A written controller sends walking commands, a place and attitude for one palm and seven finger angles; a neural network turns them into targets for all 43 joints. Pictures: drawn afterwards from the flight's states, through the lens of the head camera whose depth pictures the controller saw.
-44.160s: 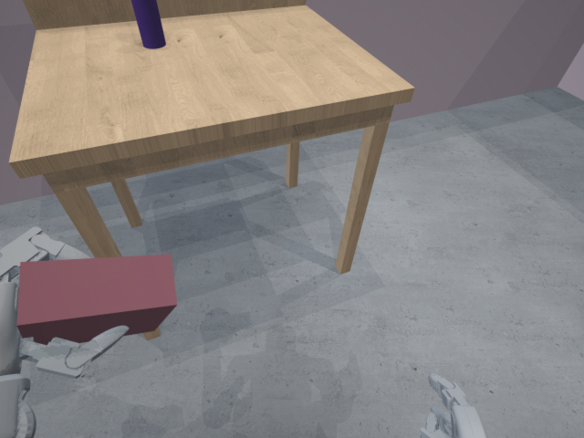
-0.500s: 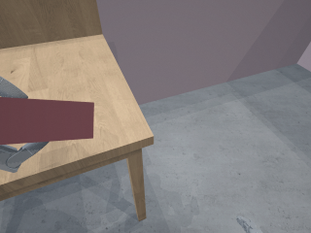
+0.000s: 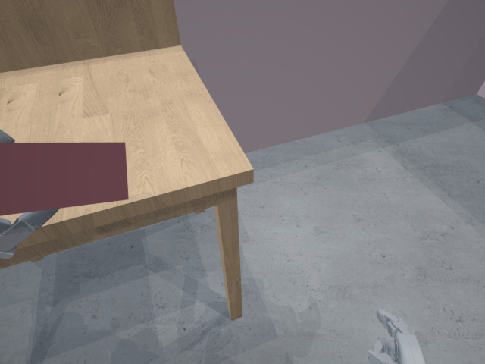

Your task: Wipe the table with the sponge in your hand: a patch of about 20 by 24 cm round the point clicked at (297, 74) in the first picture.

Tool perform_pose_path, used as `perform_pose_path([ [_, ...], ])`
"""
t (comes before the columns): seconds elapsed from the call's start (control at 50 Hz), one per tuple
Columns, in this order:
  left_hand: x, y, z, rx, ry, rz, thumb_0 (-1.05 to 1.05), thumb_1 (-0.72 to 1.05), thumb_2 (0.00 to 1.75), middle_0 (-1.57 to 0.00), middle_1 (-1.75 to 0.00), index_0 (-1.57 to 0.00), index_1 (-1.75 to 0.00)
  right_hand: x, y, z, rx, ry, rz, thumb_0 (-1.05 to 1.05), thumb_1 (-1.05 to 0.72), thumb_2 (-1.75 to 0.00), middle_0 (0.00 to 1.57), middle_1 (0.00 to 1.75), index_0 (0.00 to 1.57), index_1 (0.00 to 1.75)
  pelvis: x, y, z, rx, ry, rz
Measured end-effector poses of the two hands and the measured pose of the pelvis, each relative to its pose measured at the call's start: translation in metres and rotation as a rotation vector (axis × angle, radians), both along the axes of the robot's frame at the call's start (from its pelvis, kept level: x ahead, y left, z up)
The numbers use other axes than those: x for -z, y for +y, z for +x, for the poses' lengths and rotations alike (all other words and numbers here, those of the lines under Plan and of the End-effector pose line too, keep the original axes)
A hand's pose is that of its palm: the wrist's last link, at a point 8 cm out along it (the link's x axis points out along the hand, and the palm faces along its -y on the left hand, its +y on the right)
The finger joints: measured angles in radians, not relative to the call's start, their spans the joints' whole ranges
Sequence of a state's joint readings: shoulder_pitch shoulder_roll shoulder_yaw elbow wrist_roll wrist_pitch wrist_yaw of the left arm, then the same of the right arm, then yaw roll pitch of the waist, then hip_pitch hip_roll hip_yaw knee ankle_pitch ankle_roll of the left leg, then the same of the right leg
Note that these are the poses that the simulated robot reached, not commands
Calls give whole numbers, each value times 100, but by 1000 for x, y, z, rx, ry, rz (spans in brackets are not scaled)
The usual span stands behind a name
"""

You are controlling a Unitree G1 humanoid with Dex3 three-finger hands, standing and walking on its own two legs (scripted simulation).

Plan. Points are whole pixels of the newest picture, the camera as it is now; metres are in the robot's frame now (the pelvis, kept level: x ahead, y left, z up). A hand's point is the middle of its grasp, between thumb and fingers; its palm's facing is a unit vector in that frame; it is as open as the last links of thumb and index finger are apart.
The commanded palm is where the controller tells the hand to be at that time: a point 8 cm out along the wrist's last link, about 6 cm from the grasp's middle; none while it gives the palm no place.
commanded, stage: step back with the hand held close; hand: left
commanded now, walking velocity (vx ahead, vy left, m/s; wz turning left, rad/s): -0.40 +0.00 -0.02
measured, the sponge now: (64, 170) +0.23 +0.19 +0.28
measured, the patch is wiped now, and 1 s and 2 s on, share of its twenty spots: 1.00 1.00 1.00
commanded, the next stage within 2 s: stop stepping back and stand still in 0.28 s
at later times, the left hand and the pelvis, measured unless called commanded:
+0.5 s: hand out of the picture +0.06 +0.22 +0.32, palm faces +0.45 -0.85 -0.28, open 9.7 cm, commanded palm +0.00 +0.28 +0.30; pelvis -0.18 +0.02 +0.00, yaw -5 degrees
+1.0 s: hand out of the picture -0.02 +0.20 +0.31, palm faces +0.44 -0.83 -0.35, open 9.7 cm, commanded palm -0.06 +0.27 +0.30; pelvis -0.25 +0.00 +0.02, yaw -6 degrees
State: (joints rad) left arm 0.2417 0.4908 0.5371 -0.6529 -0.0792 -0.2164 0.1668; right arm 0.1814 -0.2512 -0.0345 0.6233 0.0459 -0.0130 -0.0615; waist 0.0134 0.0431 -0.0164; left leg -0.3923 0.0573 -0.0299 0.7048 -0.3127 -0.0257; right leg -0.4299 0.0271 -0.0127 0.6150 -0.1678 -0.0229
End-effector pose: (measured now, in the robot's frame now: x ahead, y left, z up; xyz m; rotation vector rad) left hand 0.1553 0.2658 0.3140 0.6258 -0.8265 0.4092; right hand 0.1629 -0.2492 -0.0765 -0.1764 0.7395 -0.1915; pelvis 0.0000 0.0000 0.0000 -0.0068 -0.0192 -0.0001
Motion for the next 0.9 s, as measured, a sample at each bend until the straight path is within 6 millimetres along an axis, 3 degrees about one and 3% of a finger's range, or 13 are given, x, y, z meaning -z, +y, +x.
perform_pose_path([
  [0.08,20,40,-18,-44,20,-145,-2,-52,110,-77,-138,-80,-139,-3,23,-24,-31,-16,-4,1,-91,-90,20,30,20,30,3,15,-25,-28,-11,-8],
  [0.14,41,56,-31,-51,74,-225,-2,-52,110,-77,-139,-80,-139,-11,42,-45,-65,-20,-25,1,-91,-90,20,30,20,30,2,25,-49,-15,-16,-26],
  [0.22,46,54,-53,-15,97,-259,-2,-52,110,-77,-139,-80,-139,-18,64,-77,-91,-12,-1,1,-91,-90,20,30,20,30,-6,28,-78,-8,-11,-63],
  [0.32,21,29,-92,114,-9,-225,-2,-52,110,-77,-138,-80,-139,-22,73,-114,-89,-1,32,1,-91,-90,21,30,21,30,-12,26,-112,44,9,-66],
  [0.44,-11,5,-124,159,-122,-118,-2,-52,110,-77,-138,-80,-139,-13,65,-152,-67,-48,82,1,-90,-90,21,30,21,30,-6,13,-160,56,56,-21],
  [0.5,-7,-6,-132,156,-40,-66,-2,-52,110,-77,-139,-80,-139,-1,52,-179,-23,-39,106,1,-90,-90,21,30,21,30,-3,15,-182,91,52,-16],
  [0.56,2,-7,-140,156,90,-36,-2,-52,110,-77,-138,-80,-139,2,38,-217,41,20,104,1,-91,-90,21,30,21,30,-11,17,-188,97,44,2],
  [0.64,19,6,-154,131,157,-53,-2,-52,110,-77,-138,-80,-139,0,16,-263,101,90,29,1,-91,-90,21,30,20,30,-12,17,-195,96,30,13],
  [0.7,29,17,-165,119,126,-106,-2,-52,110,-77,-138,-80,-138,3,1,-287,132,125,-43,1,-91,-90,21,30,20,30,-5,23,-205,73,23,-4],
  [0.8,23,17,-181,84,71,-149,-2,-52,110,-77,-138,-80,-138,-4,0,-308,126,103,-64,1,-91,-90,20,30,20,30,-9,20,-229,94,2,4],
  [0.9,4,-3,-200,88,40,-85,-2,-52,110,-77,-138,-80,-139,3,11,-311,80,57,15,1,-91,-90,20,30,20,30,-9,10,-246,81,6,7],
])
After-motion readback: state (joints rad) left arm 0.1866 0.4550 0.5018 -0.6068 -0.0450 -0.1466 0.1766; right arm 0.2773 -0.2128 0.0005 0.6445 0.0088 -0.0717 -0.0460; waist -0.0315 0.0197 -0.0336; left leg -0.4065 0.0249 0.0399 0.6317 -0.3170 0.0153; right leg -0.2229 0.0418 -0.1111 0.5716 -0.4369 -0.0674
